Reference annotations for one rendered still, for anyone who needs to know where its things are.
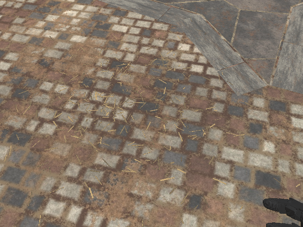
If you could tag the right robot hand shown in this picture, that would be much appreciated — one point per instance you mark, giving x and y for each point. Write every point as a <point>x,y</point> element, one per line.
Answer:
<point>291,207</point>

